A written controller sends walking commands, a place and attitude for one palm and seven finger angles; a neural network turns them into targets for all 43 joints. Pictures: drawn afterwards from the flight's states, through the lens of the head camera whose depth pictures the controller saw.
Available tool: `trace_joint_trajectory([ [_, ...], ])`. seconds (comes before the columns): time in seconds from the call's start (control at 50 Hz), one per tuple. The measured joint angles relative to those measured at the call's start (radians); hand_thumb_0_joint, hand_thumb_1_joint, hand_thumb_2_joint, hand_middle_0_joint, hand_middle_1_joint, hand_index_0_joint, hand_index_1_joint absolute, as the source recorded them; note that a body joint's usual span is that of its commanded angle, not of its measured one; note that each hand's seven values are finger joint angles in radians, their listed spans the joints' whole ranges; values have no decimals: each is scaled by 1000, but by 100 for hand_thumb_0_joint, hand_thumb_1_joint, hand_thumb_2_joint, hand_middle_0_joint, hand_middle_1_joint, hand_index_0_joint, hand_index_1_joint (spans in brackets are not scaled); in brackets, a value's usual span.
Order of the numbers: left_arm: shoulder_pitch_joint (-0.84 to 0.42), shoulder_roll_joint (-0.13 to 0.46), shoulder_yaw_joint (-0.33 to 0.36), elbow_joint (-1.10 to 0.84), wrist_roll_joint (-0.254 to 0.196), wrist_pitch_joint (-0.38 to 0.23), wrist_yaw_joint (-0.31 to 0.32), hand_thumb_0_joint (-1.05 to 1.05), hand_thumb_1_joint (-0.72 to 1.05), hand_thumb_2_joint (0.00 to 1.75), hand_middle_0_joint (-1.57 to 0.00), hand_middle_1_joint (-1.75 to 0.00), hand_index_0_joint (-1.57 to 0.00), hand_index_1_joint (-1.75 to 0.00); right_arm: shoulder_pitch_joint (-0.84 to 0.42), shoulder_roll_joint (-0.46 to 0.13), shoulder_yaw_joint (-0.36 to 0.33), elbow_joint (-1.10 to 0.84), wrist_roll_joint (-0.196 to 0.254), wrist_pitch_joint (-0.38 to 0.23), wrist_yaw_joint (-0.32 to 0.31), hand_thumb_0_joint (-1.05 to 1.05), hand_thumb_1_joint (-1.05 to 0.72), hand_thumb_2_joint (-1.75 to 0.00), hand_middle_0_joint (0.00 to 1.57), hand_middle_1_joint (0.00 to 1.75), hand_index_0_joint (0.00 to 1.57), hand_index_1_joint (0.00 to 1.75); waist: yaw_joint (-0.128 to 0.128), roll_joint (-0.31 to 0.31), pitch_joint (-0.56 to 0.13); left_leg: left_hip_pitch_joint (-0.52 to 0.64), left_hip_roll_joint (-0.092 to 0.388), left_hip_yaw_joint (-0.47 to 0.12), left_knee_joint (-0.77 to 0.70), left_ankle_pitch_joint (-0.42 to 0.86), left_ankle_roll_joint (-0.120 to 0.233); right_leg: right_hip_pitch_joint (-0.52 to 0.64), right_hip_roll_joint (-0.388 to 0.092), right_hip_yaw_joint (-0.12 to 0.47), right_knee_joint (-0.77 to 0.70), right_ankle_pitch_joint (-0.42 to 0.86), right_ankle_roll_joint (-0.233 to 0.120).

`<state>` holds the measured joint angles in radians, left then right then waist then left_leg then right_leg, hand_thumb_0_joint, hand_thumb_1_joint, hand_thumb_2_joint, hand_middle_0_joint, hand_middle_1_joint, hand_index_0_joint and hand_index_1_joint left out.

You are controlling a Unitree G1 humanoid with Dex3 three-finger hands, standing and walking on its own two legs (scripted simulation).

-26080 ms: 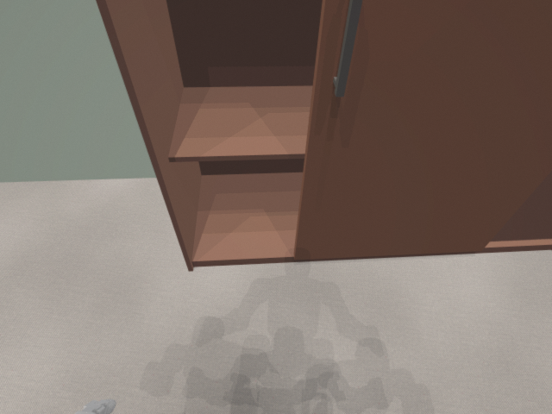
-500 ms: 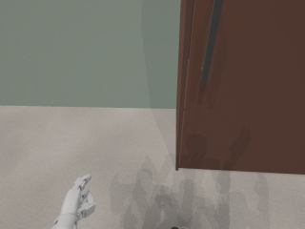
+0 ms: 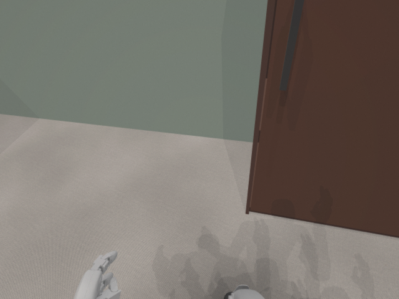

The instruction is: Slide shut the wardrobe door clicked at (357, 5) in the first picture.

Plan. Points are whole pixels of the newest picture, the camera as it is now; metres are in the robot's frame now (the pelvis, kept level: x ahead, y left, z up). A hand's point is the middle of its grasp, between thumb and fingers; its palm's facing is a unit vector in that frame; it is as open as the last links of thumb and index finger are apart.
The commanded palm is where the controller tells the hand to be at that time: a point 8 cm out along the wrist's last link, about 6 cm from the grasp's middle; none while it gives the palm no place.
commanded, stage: stop stepping back and stand still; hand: right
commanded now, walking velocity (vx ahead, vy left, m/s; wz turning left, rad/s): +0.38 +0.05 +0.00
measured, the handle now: (291, 39) +0.68 -0.21 +0.21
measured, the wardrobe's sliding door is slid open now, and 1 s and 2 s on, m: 0.00 0.00 0.00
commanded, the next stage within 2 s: let the arm hang, fingers relaxed in 1.34 s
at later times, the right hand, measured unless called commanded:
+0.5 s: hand out of the picture +0.07 -0.32 +0.20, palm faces +0.55 +0.74 -0.40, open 7.4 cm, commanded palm +0.03 -0.33 +0.19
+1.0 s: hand out of the picture +0.09 -0.35 +0.17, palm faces +0.55 +0.71 -0.43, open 7.5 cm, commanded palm +0.03 -0.37 +0.19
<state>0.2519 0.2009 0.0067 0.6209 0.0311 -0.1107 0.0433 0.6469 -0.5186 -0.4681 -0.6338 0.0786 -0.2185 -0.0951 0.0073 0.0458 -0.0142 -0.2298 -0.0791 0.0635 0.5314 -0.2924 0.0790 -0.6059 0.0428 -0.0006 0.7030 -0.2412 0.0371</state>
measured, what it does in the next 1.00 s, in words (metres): walks backwards: right foot, then left foot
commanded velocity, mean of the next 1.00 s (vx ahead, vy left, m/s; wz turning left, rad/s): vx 0.14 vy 0.06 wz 0.00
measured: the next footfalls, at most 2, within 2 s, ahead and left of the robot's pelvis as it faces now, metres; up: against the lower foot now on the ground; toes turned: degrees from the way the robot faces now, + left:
right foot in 0.14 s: +0.04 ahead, -0.14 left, +0.00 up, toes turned +0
left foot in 0.38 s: -0.03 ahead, +0.04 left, +0.00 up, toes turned +0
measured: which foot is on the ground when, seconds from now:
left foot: down 0.00-0.14, up 0.16-0.36, down 0.38-1.00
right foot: up 0.00-0.12, down 0.14-0.36, up 0.38-0.60, down 0.62-1.00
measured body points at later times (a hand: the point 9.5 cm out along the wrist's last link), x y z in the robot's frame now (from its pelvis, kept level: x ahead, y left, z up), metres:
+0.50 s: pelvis -0.10 -0.03 +0.01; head -0.14 -0.05 +0.46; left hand +0.05 +0.20 -0.08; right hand +0.04 -0.35 +0.22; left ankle -0.07 +0.06 -0.72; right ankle -0.06 -0.16 -0.67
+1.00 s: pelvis -0.08 -0.06 +0.00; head -0.07 -0.07 +0.45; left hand +0.08 +0.16 -0.09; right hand +0.06 -0.38 +0.20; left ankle -0.07 +0.04 -0.73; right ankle -0.06 -0.18 -0.72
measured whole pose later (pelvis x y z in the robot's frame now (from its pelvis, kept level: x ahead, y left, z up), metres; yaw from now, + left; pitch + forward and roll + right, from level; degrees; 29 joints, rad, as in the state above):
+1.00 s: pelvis -0.08 -0.06 +0.00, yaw -5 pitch -1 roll +0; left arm 0.27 0.21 -0.01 0.66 0.02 -0.12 0.06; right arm 0.51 -0.37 -0.42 -0.46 0.03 -0.20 -0.17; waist -0.02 0.00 0.02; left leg -0.25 0.01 0.10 0.59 -0.31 0.03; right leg -0.32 -0.06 -0.08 0.61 -0.27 0.00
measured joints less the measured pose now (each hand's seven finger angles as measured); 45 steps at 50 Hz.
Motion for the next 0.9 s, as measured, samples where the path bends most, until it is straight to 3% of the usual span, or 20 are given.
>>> trace_joint_trajectory([
  [0.04, 37, 7, 5, 40, -4, 21, 11, 1, 90, 90, -21, -30, -21, -30, 8, 23, 14, -10, -12, 11, -5, 2, -88, -90, 22, 31, 21, 30, -40, 17, -31, -7, 33, 8, 8, -14, -11, -11, -2, 1, 251, -65, -1],
  [0.1, 76, 13, -4, 82, -3, 20, 36, 1, 90, 90, -21, -30, -21, -30, -93, 77, 24, 69, -41, 18, -38, 1, -88, -90, 22, 31, 21, 30, -84, 47, -71, -20, 105, 55, -2, 7, -39, 142, -58, -24, 181, -113, -28],
  [0.14, 89, 41, -2, 74, -6, -1, 47, 1, 90, 90, -21, -30, -21, -30, -206, 129, 42, 150, -52, 29, -68, 1, -88, -90, 22, 31, 21, 30, -71, 10, -81, -55, 116, 92, 51, -4, -62, 280, -101, 8, -35, -133, -47],
  [0.16, 75, 41, 3, 79, -11, -9, 52, 1, 90, 90, -21, -30, -21, -30, -267, 146, 48, 193, -54, 36, -79, 1, -88, -90, 21, 31, 21, 30, -49, 10, -67, -81, 126, 87, 101, -34, -74, 280, -88, 21, -60, -120, -51],
  [0.2, 32, 11, -1, 86, -15, -9, 50, 1, 90, 90, -21, -30, -21, -30, -331, 158, 46, 249, -52, 61, -86, 1, -89, -90, 21, 31, 20, 30, -19, 37, -24, -116, 109, 18, 208, -113, -78, 281, -56, 15, -56, -53, -52],
  [0.24, 15, -29, -12, 71, -7, -15, 28, 1, 90, 90, -21, -30, -21, -30, -301, 154, 47, 231, -53, 84, -73, 2, -89, -90, 21, 30, 20, 30, 23, 43, -11, -145, 67, -18, 322, -141, -70, 305, -49, 18, -111, 11, -47],
  [0.3, 37, -73, -38, 32, -1, -13, -4, 1, 90, 90, -21, -30, -21, -30, -150, 125, 76, 134, -55, 71, -51, 2, -89, -90, 20, 30, 20, 30, 56, 21, -37, -111, 22, 22, 277, -158, -54, 334, -69, 25, -206, 39, -45],
  [0.36, 73, -87, -50, -13, 3, 16, -8, 1, 90, 90, -21, -30, -21, -30, -34, 57, 83, 65, -63, 56, -35, 2, -89, -90, 21, 31, 20, 30, 47, 1, -74, 13, 8, 61, 46, -213, -6, 275, -77, 21, -153, -105, -39],
  [0.38, 73, -87, -48, -24, -2, 23, -6, 1, 90, 90, -21, -30, -21, -30, -28, 25, 67, 50, -63, 54, -32, 2, -89, -90, 21, 31, 20, 30, 29, 21, -82, 28, 28, 22, -33, -211, 32, 204, -61, 1, -37, -157, -35],
  [0.4, 55, -75, -44, -11, -4, 30, -3, 1, 90, 90, -21, -30, -21, -30, -46, 19, 58, 50, -60, 51, -27, 2, -89, -90, 21, 31, 21, 30, 2, 15, -69, 2, 34, 22, -40, -88, 43, 136, -65, -1, 114, -165, -27],
  [0.44, 26, -52, -33, 40, -2, 40, 4, 1, 90, 90, -21, -30, -21, -30, -97, 27, 42, 79, -56, 44, -29, 2, -88, -90, 22, 31, 21, 30, -33, 4, -52, -28, 43, 31, -1, 19, 33, 64, -81, 0, 317, -156, -21],
  [0.48, 24, -33, -26, 74, -3, 48, 15, 1, 90, 90, -21, -30, -21, -30, -145, 59, 34, 139, -53, 39, -42, 1, -88, -90, 22, 31, 21, 30, -47, 5, -61, -28, 62, 35, 5, -1, 14, 63, -99, -24, 338, -140, -26],
  [0.58, 44, 24, -10, 71, -6, 15, 50, 1, 90, 90, -21, -30, -21, -30, -204, 164, 63, 233, -55, 67, -79, 1, -89, -90, 21, 31, 21, 30, -44, 9, -66, -27, 125, 42, 23, 9, -20, 244, -118, -97, 24, -135, -47],
  [0.62, 46, 51, 0, 50, -7, -4, 57, 1, 90, 90, -21, -30, -21, -30, -208, 183, 84, 223, -56, 68, -82, 1, -89, -90, 21, 31, 20, 30, -30, -10, -58, -57, 127, 50, 95, -26, -38, 321, -124, -86, -114, -132, -63],
  [0.66, 16, 39, 8, 46, -13, -9, 59, 1, 90, 90, -21, -30, -21, -30, -214, 170, 84, 215, -56, 61, -79, 2, -89, -90, 21, 31, 20, 30, -15, 9, -19, -94, 122, 13, 209, -116, -54, 312, -112, -86, -93, -10, -42],
  [0.7, -1, 12, 8, 43, -13, -10, 46, 1, 90, 90, -21, -30, -21, -30, -204, 149, 71, 211, -65, 55, -68, 2, -89, -90, 21, 31, 20, 30, 0, 20, 1, -127, 105, -3, 316, -162, -61, 316, -109, -87, -83, -16, -28],
  [0.76, 16, -17, -6, 13, -14, -11, 22, 1, 90, 90, -20, -30, -20, -30, -161, 116, 55, 171, -71, 50, -57, 2, -89, -90, 21, 31, 20, 30, 12, -7, 8, -87, 82, 36, 227, -159, -61, 316, -125, -68, -96, -26, -18],
  [0.82, 28, -31, -16, -9, -17, 0, 6, 1, 90, 90, -21, -30, -21, -30, -128, 69, 24, 118, -67, 31, -54, 2, -89, -90, 21, 31, 20, 30, -6, -11, 11, -70, 80, 39, 110, -24, -19, 227, -120, -53, 73, -160, -24],
  [0.86, 18, -24, -18, 23, -17, 3, 1, 1, 90, 90, -21, -30, -21, -30, -137, 80, 27, 122, -60, 17, -52, 2, -89, -90, 21, 31, 21, 30, -22, -23, 22, -65, 78, 43, 106, -8, -14, 172, -104, -33, 229, -183, -22],
  [0.9, 14, -16, -19, 48, -19, 6, 0, 1, 90, 90, -21, -30, -21, -30, -137, 107, 32, 144, -54, 12, -56, 2, -89, -90, 21, 31, 21, 30, -33, -30, 21, -46, 82, 37, 70, -10, -22, 159, -94, -46, 260, -170, -21],
])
